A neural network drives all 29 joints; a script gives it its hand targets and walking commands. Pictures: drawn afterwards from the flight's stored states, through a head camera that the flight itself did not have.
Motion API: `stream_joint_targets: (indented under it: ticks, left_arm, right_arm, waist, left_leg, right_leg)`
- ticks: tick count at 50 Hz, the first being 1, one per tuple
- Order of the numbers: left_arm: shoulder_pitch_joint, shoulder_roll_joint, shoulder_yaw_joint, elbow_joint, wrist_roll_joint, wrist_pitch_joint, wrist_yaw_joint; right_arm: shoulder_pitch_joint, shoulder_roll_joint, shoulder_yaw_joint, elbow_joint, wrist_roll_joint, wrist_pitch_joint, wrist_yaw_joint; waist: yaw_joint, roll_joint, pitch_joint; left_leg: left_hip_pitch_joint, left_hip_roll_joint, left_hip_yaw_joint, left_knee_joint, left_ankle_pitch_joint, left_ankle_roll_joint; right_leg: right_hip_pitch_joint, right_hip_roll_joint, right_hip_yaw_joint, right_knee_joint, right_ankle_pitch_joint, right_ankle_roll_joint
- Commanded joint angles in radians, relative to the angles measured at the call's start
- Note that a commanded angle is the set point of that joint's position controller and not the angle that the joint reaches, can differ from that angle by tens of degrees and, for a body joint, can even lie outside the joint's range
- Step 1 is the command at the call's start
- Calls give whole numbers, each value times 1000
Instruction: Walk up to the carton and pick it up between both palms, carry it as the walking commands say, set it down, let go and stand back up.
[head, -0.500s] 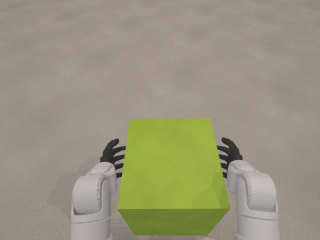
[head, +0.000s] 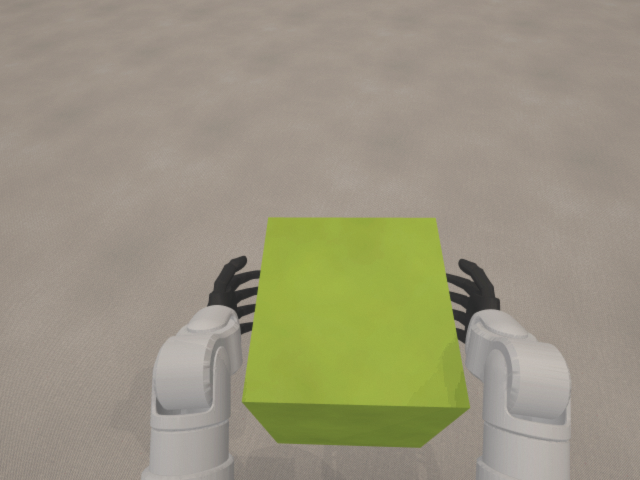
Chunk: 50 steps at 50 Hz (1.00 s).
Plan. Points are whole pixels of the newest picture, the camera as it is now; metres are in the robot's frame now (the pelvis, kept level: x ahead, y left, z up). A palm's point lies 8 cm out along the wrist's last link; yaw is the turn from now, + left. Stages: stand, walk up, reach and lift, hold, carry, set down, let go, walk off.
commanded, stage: carry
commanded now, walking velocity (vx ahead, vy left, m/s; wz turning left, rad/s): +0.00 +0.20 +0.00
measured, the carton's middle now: (349, 340) +0.29 -0.02 +0.02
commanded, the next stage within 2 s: none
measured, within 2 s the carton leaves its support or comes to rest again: neither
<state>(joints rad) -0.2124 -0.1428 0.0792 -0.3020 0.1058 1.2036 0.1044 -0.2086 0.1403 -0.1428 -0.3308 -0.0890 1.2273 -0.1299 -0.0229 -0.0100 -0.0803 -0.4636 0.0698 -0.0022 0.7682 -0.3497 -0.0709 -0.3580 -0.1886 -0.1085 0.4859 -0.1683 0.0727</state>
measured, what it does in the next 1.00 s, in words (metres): steps to the left: left foot, then right foot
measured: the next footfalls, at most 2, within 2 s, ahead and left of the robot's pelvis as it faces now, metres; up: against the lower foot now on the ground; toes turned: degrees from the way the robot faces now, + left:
left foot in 0.06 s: +0.06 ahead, +0.18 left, +0.00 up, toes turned +4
right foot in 0.46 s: -0.03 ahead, +0.06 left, +0.00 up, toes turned -10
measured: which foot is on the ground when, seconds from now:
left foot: up 0.00-0.04, down 0.06-0.52, up 0.54-0.64, down 0.66-1.00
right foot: down 0.00-0.08, up 0.10-0.44, down 0.46-0.82, up 0.84-1.00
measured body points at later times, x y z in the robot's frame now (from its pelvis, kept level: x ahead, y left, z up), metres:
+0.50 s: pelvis -0.06 +0.17 +0.00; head -0.06 +0.16 +0.45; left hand +0.23 +0.29 +0.07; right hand +0.21 -0.01 +0.06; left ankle +0.02 +0.18 -0.74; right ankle -0.07 +0.06 -0.74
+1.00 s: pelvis -0.11 +0.25 +0.00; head -0.13 +0.28 +0.45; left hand +0.17 +0.39 +0.08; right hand +0.16 +0.10 +0.09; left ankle -0.03 +0.28 -0.74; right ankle -0.12 +0.10 -0.71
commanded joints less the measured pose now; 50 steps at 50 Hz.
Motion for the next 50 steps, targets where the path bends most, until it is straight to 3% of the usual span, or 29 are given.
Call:
stream_joint_targets:
  ticks: [1,3,4,5,6,8,9,11,16,19,21,23,24,25,26,27,28,30,31,33,34,35,36,37,40,41,45,47,50]
  left_arm:
    - [-351,-891,-613,-55,-371,0,-243]
    - [-383,-910,-643,-85,-369,-1,-243]
    - [-418,-921,-665,-88,-388,2,-240]
    - [-377,-899,-660,-73,-374,11,-241]
    - [-499,-924,-699,-171,-420,5,-251]
    - [-623,-979,-742,-186,-491,-11,-267]
    - [-574,-983,-738,-150,-500,-16,-266]
    - [-617,-987,-753,-215,-506,-29,-254]
    - [-451,-931,-732,-151,-469,-9,-242]
    - [-373,-892,-688,-99,-422,-6,-239]
    - [-381,-920,-683,-80,-425,-4,-244]
    - [-390,-943,-675,-64,-417,-11,-250]
    - [-387,-934,-676,-64,-415,-13,-252]
    - [-385,-926,-666,-63,-405,-18,-256]
    - [-406,-956,-671,-70,-389,-28,-256]
    - [-459,-997,-648,-72,-397,-42,-254]
    - [-470,-983,-653,-100,-383,-42,-248]
    - [-519,-948,-667,-143,-395,-24,-252]
    - [-498,-940,-679,-118,-401,-13,-243]
    - [-448,-887,-653,-104,-382,-5,-230]
    - [-409,-882,-634,-40,-365,-2,-226]
    - [-380,-874,-628,-21,-344,-1,-224]
    - [-392,-860,-633,-51,-339,4,-227]
    - [-422,-860,-641,-56,-344,3,-235]
    - [-497,-908,-662,-42,-391,10,-255]
    - [-516,-928,-665,-26,-403,10,-254]
    - [-598,-992,-711,-48,-466,12,-261]
    - [-574,-970,-722,-75,-465,5,-256]
    - [-599,-1011,-729,-74,-480,6,-254]
  right_arm:
    - [-465,862,793,-58,430,2,289]
    - [-464,875,778,-64,428,4,296]
    - [-452,874,759,-43,412,5,297]
    - [-412,865,738,-17,399,3,302]
    - [-371,881,717,16,352,-20,305]
    - [-474,954,737,-81,390,-23,297]
    - [-457,943,721,-80,394,-26,298]
    - [-459,961,715,-85,386,-49,295]
    - [-391,888,694,-94,353,-46,275]
    - [-322,870,725,-39,339,-32,278]
    - [-329,881,742,-48,352,-28,281]
    - [-437,898,776,-94,391,-29,282]
    - [-426,900,776,-87,393,-31,285]
    - [-477,899,786,-100,404,-32,291]
    - [-519,906,797,-151,434,-27,296]
    - [-607,894,818,-181,468,-20,307]
    - [-605,908,822,-159,468,-20,314]
    - [-585,926,823,-139,458,-21,306]
    - [-559,910,808,-110,458,-11,307]
    - [-461,875,787,-41,445,8,312]
    - [-464,867,775,-18,441,11,317]
    - [-431,858,752,35,421,21,320]
    - [-393,852,736,64,397,13,319]
    - [-400,871,736,63,388,8,316]
    - [-501,919,740,17,403,5,312]
    - [-519,911,732,2,398,3,310]
    - [-516,914,717,-10,399,-8,306]
    - [-472,913,713,-10,393,-11,303]
    - [-524,904,721,-47,396,-11,301]
  waist:
    - [42,-299,-261]
    - [21,-164,-317]
    - [22,16,-312]
    - [11,376,-262]
    - [8,493,-257]
    - [8,198,-224]
    - [11,171,-252]
    - [18,165,-346]
    - [22,158,-362]
    - [21,95,-386]
    - [20,59,-399]
    - [30,-1,-417]
    - [22,38,-390]
    - [28,6,-371]
    - [34,-81,-322]
    - [31,-226,-271]
    - [33,-234,-193]
    - [13,-132,-137]
    - [16,-2,-153]
    - [23,11,-246]
    - [33,-24,-291]
    - [38,39,-323]
    - [46,97,-328]
    - [35,59,-311]
    - [32,52,-197]
    - [19,108,-167]
    - [13,171,-216]
    - [12,123,-289]
    - [22,121,-287]
  left_leg:
    - [44,-48,102,-185,19,9]
    - [263,-50,117,-410,129,44]
    - [373,30,34,-473,163,48]
    - [399,250,-258,-514,278,141]
    - [213,313,-325,-512,213,266]
    - [305,177,-163,-403,402,243]
    - [355,147,-77,-342,507,211]
    - [462,138,-42,-281,734,219]
    - [369,162,-162,-395,348,282]
    - [437,222,-234,-385,633,301]
    - [444,235,-249,-411,691,251]
    - [371,167,-153,-404,583,174]
    - [251,116,-124,-434,492,94]
    - [111,83,-107,-501,379,-9]
    - [52,-17,20,-476,240,-117]
    - [176,-10,-19,-138,39,-90]
    - [172,-9,-31,9,-48,-27]
    - [111,-18,-2,-112,43,24]
    - [117,-21,14,-259,118,49]
    - [256,-32,50,-408,334,72]
    - [317,14,4,-420,380,76]
    - [392,76,-24,-309,639,102]
    - [324,79,-40,-306,636,123]
    - [260,70,-79,-362,589,117]
    - [189,145,-197,-526,48,110]
    - [202,164,-254,-581,-18,66]
    - [309,167,-222,-572,65,57]
    - [373,152,-182,-540,71,81]
    - [360,154,-197,-583,10,36]
  right_leg:
    - [214,-135,99,-40,250,-156]
    - [118,-108,76,118,108,-85]
    - [4,-40,27,224,-58,-46]
    - [-278,112,-88,416,-435,14]
    - [-204,89,-4,534,-552,-19]
    - [-287,116,13,681,-454,-43]
    - [-338,92,40,722,-375,-44]
    - [-335,114,13,695,-315,-38]
    - [-224,139,15,496,-319,-43]
    - [-145,148,43,290,-336,-67]
    - [-28,162,40,115,-282,-65]
    - [184,126,32,-133,-86,-47]
    - [300,86,54,-151,-72,-41]
    - [446,52,86,-190,-160,-60]
    - [414,-68,217,-198,-342,-143]
    - [139,-203,391,-208,-437,-241]
    - [-12,-244,372,-280,-485,-251]
    - [0,-163,185,-275,-384,-169]
    - [75,-107,152,-200,-226,-147]
    - [171,7,62,-3,146,-110]
    - [178,12,57,23,134,-91]
    - [114,22,66,17,161,-54]
    - [161,39,46,-15,4,-43]
    - [211,54,23,28,-94,-30]
    - [96,98,34,40,-259,-22]
    - [62,111,38,74,-282,-18]
    - [-12,158,41,149,-272,-43]
    - [-2,167,58,158,-267,-67]
    - [-11,185,72,173,-274,-85]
